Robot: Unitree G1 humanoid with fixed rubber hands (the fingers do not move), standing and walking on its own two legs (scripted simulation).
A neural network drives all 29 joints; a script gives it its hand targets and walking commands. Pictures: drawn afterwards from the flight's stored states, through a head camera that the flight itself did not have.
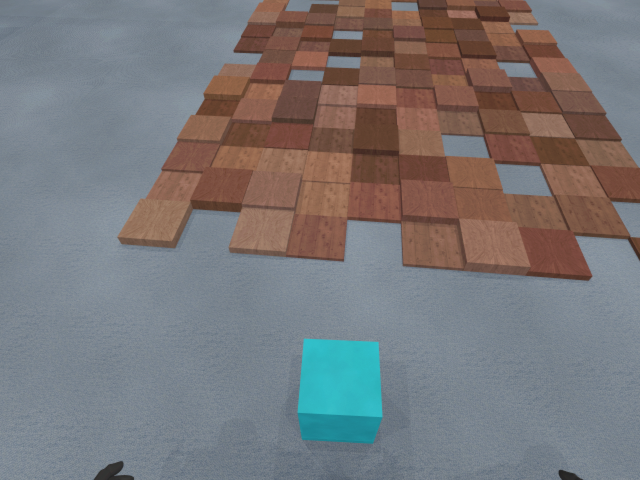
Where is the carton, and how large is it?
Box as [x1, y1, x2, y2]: [298, 339, 381, 443]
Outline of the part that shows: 304,339 298,401 298,418 302,439 372,443 381,419 378,342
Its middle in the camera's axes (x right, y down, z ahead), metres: +0.06 +0.44 +1.11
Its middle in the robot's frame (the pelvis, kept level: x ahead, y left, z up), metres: +0.46 -0.02 -0.66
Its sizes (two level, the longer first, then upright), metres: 0.210 0.200 0.250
